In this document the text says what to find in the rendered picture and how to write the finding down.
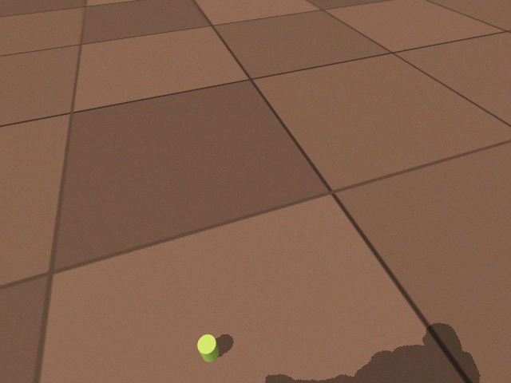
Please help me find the can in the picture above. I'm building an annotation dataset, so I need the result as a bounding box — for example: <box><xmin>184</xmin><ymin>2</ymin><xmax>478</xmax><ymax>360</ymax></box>
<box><xmin>197</xmin><ymin>334</ymin><xmax>220</xmax><ymax>362</ymax></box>

